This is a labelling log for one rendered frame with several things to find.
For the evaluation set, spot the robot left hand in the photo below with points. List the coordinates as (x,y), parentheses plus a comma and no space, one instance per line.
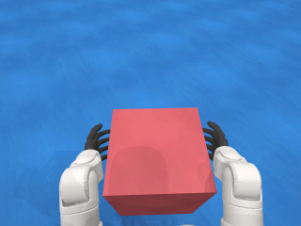
(94,144)

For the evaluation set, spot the robot right forearm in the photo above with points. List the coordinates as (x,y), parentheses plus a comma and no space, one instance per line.
(241,188)

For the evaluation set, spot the robot right hand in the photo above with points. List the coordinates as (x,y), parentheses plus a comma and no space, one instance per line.
(217,140)

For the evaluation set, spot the carton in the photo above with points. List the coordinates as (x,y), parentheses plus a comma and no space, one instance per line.
(157,162)

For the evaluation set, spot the robot left forearm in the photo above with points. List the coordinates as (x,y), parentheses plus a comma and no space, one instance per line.
(79,191)

